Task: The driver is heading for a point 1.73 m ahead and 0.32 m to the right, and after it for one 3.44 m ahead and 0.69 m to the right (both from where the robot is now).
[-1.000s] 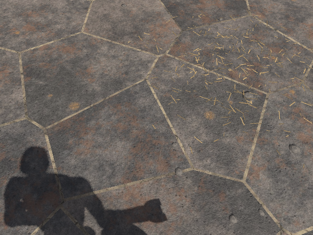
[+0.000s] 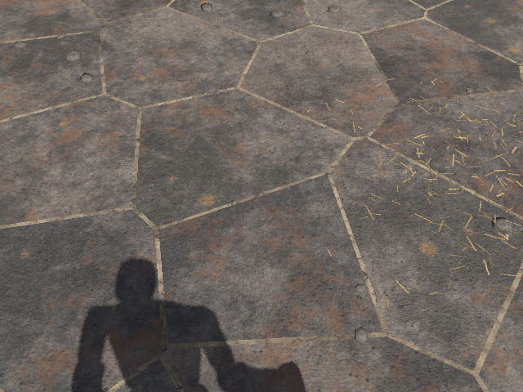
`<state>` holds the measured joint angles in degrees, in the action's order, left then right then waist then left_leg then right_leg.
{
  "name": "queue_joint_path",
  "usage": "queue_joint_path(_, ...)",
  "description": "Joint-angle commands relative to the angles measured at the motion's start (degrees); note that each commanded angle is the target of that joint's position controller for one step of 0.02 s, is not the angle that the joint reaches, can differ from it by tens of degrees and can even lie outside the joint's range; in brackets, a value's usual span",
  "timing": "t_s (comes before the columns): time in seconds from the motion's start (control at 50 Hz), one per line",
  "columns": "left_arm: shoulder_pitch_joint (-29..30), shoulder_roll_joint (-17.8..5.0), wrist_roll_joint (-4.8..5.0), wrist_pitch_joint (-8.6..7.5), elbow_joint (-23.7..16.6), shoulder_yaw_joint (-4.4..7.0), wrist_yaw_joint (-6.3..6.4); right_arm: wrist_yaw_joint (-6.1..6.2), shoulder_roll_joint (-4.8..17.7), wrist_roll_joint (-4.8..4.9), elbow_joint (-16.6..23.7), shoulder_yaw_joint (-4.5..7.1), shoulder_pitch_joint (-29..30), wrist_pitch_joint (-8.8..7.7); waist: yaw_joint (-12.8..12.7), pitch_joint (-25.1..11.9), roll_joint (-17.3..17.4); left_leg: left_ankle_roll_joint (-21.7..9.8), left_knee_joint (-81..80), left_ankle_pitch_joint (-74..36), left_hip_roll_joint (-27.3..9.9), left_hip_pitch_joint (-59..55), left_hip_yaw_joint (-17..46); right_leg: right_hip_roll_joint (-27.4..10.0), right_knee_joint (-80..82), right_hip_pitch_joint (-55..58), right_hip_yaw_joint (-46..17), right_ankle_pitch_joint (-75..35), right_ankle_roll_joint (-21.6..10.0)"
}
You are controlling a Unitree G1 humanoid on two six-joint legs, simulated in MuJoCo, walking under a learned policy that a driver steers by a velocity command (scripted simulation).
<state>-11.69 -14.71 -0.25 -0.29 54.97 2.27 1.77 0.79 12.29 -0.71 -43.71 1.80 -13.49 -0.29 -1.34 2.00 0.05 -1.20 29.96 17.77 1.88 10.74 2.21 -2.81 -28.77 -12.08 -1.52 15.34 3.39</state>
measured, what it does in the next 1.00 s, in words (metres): lifts its left foot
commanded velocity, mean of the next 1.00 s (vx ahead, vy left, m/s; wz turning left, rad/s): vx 0.10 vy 0.00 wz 0.00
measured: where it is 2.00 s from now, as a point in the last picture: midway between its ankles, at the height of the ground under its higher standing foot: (294, 346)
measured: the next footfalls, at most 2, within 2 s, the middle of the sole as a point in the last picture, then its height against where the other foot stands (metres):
left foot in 1.32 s outside the picture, level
right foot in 1.84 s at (335, 310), level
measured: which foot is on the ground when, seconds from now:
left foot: down 0.00-0.84, up 0.86-1.00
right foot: down 0.00-1.00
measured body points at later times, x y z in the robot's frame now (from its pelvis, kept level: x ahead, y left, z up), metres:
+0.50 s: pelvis +0.00 +0.00 +0.00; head +0.01 +0.00 +0.45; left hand +0.03 +0.25 -0.15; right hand +0.06 -0.25 -0.14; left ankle -0.02 +0.11 -0.74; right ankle +0.00 -0.16 -0.74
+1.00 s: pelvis +0.08 -0.05 +0.01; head +0.09 -0.07 +0.46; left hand +0.02 +0.19 -0.13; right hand +0.17 -0.31 -0.13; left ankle +0.07 +0.10 -0.65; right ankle +0.02 -0.13 -0.74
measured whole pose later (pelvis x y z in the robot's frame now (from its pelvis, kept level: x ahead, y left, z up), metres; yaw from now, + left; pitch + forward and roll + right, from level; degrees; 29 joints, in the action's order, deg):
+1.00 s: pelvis +0.08 -0.05 +0.01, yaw -1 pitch +0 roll +1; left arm -25.7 -10.8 0.3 -6.2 62.9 1.7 -0.8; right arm 0.1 14.9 1.9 -55.0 3.3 -13.1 -4.9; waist -2.4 -0.7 1.7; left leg -3.9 61.3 14.7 -2.3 28.1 0.0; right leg 1.2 -19.6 -3.9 2.1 16.3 -2.9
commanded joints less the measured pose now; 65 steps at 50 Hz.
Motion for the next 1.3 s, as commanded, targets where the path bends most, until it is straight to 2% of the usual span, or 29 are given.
queue_joint_path(0.02,-0.48,-6.17,0.1,-0.39,-1.06,1.26,0.42,0.24,6.18,0.09,2.18,1.62,-0.15,-0.81,0.03,-1.58,0.76,-1.46,-6.51,-12.29,-4.02,2.23,3.99,-0.34,2.5,2.19,-0.17,-9.66,-0.67)
queue_joint_path(0.32,-1.81,-4.87,0.26,0.13,4.32,1.2,1.09,0.93,5.88,0.47,-5.21,1.35,-2.34,-0.76,0.16,-0.15,0.31,-0.71,-6.82,-11.87,-2.85,2.06,2.17,0.22,3.51,1.99,0.34,-9.36,-1.12)
queue_joint_path(0.6,-3.93,-3.17,0.31,0.33,7.14,0.74,1.38,1.2,5.1,0.72,-11.06,0.7,-3.74,-0.6,0.45,0.8,0.09,-0.47,-7.43,-10.68,-2.4,2.26,1.35,0.76,4.11,1.59,0.87,-8.57,-1.33)
queue_joint_path(0.62,-5.08,-2.43,0.34,0.4,7.78,0.57,1.41,1.29,4.89,0.75,-11.88,0.65,-4.71,-0.48,0.49,-0.44,0.62,-0.73,-8.09,-4.29,-2.01,1.74,1.13,1.71,3.62,1.91,2.01,-3.35,-1.46)
queue_joint_path(0.64,-5.31,-2.26,0.71,0.46,7.99,0.6,1.49,1.47,5.83,1.12,-12.19,0.99,-4.99,-0.23,0.83,0.34,1.55,-1.77,-8.8,7.18,-1.77,2.43,1.64,3.42,1.36,0.3,3.86,4.82,-1.97)
queue_joint_path(0.66,-4.81,-2.22,0.96,0.35,7.57,0.65,1.51,1.57,7.38,1.48,-12.17,1.47,-5.2,-0.1,1.3,2.27,3.35,-3.42,-10.5,18.82,-3.13,4.23,4.14,4.71,-1.58,-2.76,5.25,12.33,-2.65)
queue_joint_path(0.68,-3.5,-1.97,0.96,-0.12,6.65,0.59,1.42,1.58,8.51,1.74,-12.11,1.79,-6.14,-0.26,2.11,4.7,5.51,-5.51,-13.55,27.34,-6.33,5.43,8.84,5.08,-5.13,-6.97,5.8,15.67,-3.22)
queue_joint_path(0.7,-2.06,-0.9,1.04,-0.99,5.54,0.32,1.08,1.45,10.05,2.03,-12.39,2.27,-8.05,-0.75,3.07,6.17,8.92,-8.25,-17.33,32.65,-11.17,4.88,15.84,5.04,-10.41,-10.81,6.32,14.22,-3.63)
queue_joint_path(0.72,-1.18,0.17,1.25,-2.04,4.63,0.01,0.54,1.34,11.56,2.3,-12.67,2.85,-8.89,-1.37,3.47,7.63,11.59,-11.28,-20.35,33.94,-15.9,6.42,23.12,3.45,-15.49,-11.97,4.56,11.62,-4.54)
queue_joint_path(0.74,-1.11,-0.21,1.66,-3.01,4.12,0.13,-0.05,1.29,11.42,2.27,-12.31,2.9,-7.71,-2.01,2.79,8.91,11.64,-12.98,-21.63,31.81,-18.42,6.95,26.47,1.63,-18.06,-13.82,2.58,11.6,-5.82)
queue_joint_path(0.76,-1.49,-0.55,2.06,-3.85,3.84,0.23,-0.6,1.15,10.51,2.21,-11.66,2.72,-5.76,-2.55,1.82,9.39,11.07,-12.95,-21.19,27.94,-18.98,6.14,26.18,0.47,-17.48,-14.73,1.58,13.5,-7.11)
queue_joint_path(0.78,-3.16,-0.5,2.3,-4.58,4.03,0.24,-1.08,0.99,10.0,2.63,-10.9,2.59,-3.38,-2.81,0.16,8.85,10.05,-11.65,-19.61,23.95,-18.02,6.22,23.22,-0.1,-11.99,-11.98,1.59,13.64,-8.4)
queue_joint_path(0.8,-7.7,-0.28,2.27,-5.13,5.72,0.43,-1.36,0.84,9.73,3.28,-9.88,2.49,0.42,-2.69,-2.82,7.58,8.29,-9.27,-17.01,19.53,-14.71,9.95,17.34,0.83,-2.06,-2.45,3.38,8.7,-9.23)
queue_joint_path(0.82,-12.88,-0.79,1.72,-5.27,8.37,1.03,-1.47,0.69,8.94,3.27,-9.27,2.29,2.05,-2.56,-4.61,5.72,5.46,-7.12,-11.64,13.67,-10.19,13.96,11.42,3.38,2.83,7.58,4.82,1.11,-8.18)
queue_joint_path(0.84,-19.33,-2.93,1.03,-5.2,10.32,1.89,-1.53,0.5,6.29,2.65,-8.68,1.54,2.77,-2.83,-6.28,2.37,-1.98,-4.31,1.78,6.53,-5.33,18.82,4.35,-1.61,6.33,16.03,-3.83,2.37,-8.43)
queue_joint_path(0.86,-26.11,-10.28,1.36,-5.42,10.6,3.5,-1.75,0.51,3.29,2.06,-6.85,0.78,2.7,-3.67,-7.19,-0.68,-17.02,-0.65,20.34,8.33,1.41,28.52,-3.61,-14.74,16.42,22.93,-26.99,9.69,-14.65)
queue_joint_path(0.88,-25.03,-9.44,0.19,-6.17,10.28,2.69,-2.25,0.57,4.68,3.19,-6.21,1.25,3.09,-4.48,-5.59,0.85,-15.42,-1.21,32.0,14.36,0.68,34.11,1.51,-20.68,20.94,19.69,-40.74,17.36,-19.59)
queue_joint_path(0.9,-19.29,-5.86,0.41,-6.78,8.34,1.61,-2.24,0.19,5.78,3.99,-6.46,1.43,2.78,-5.1,-2.88,5.71,-8.82,-2.55,37.48,9.61,-3.1,37.89,3.74,-19.9,20.85,17.08,-36.25,18.49,-18.76)
queue_joint_path(0.92,-15.82,-4.18,0.63,-7.01,6.92,1.08,-2.4,-0.23,5.83,3.81,-7.4,1.47,1.98,-5.54,-1.61,6.42,-6.37,-3.48,37.89,3.47,-5.25,38.49,3.15,-16.82,20.89,16.1,-29.06,15.89,-16.45)
queue_joint_path(0.96,-13.79,-2.53,0.69,-6.71,5.74,0.28,-2.74,-0.56,7.37,2.45,-7.75,2.38,3.56,-5.99,-0.91,5.86,-4.95,-3.55,32.7,-4.6,-7.86,36.74,1.43,-12.46,21.44,15.88,-17.9,1.48,-12.81)
queue_joint_path(0.98,-15.39,-1.16,0.42,-6.27,6.0,-0.18,-2.61,-0.99,6.95,2.17,-7.87,2.5,4.13,-5.92,-1.22,4.68,-5.57,-3.07,30.83,-6.68,-8.1,34.91,0.15,-10.51,21.27,16.07,-13.6,-5.33,-11.93)
queue_joint_path(1.04,-18.99,-2.54,0.0,-5.38,6.2,-0.3,-1.62,-1.71,3.93,1.98,-6.5,1.86,8.53,-5.21,-1.98,3.86,-5.29,-0.78,24.67,-10.77,-7.55,34.87,-2.72,-9.03,21.13,16.09,-7.62,-18.91,-12.66)
queue_joint_path(1.1,-18.86,-4.38,-0.15,-4.89,5.12,-0.16,-0.77,-2.02,2.35,2.13,-3.39,0.83,16.91,-5.13,-3.25,5.66,-4.77,0.47,12.24,-16.72,-5.87,30.67,-4.55,-7.82,23.25,11.12,-4.29,-19.11,-12.56)
queue_joint_path(1.16,-20.89,-5.27,0.44,-4.96,5.43,0.2,-0.53,-2.69,3.09,2.53,-1.72,0.46,21.67,-5.2,-3.86,7.29,-5.57,0.01,5.31,-20.1,-4.49,26.95,-5.56,-8.77,24.59,10.48,-2.94,-18.4,-13.05)
queue_joint_path(1.2,-21.21,-5.41,0.93,-4.83,5.73,0.52,-0.48,-3.27,3.76,2.7,-0.47,0.38,23.76,-5.47,-3.21,8.06,-5.55,-1.31,2.34,-20.0,-4.45,26.67,-4.76,-10.42,23.67,13.5,-2.43,-20.9,-12.85)
queue_joint_path(1.24,-20.05,-6.25,1.01,-4.47,5.43,1.06,-0.43,-3.76,5.31,2.63,0.05,0.84,23.18,-5.9,-1.16,6.37,-5.84,-3.11,0.24,-17.72,-3.52,23.75,-4.81,-11.69,19.99,17.42,-1.42,-30.38,-11.96)
queue_joint_path(1.26,-19.18,-7.08,0.82,-4.22,5.04,1.4,-0.42,-3.77,6.71,2.54,-0.36,1.47,20.73,-6.02,0.73,3.68,-6.9,-4.08,0.32,-16.11,-2.07,19.4,-5.58,-12.02,16.2,19.01,-0.96,-40.81,-11.35)
queue_joint_path(1.28,-18.29,-7.81,0.54,-3.76,4.67,1.73,-0.41,-3.53,8.58,2.55,-1.68,2.45,15.4,-6.0,3.77,-0.56,-8.25,-5.27,0.95,-14.57,-0.11,12.13,-6.79,-11.73,9.57,19.63,-0.17,-51.91,-10.64)
queue_joint_path(1.3,-17.21,-7.52,0.19,-3.23,4.09,1.62,-0.47,-3.06,10.92,2.78,-4.78,3.87,5.32,-5.77,8.69,-6.55,-8.2,-6.96,0.34,-15.08,1.16,-0.46,-7.42,-9.55,-1.75,16.66,1.46,-56.82,-9.18)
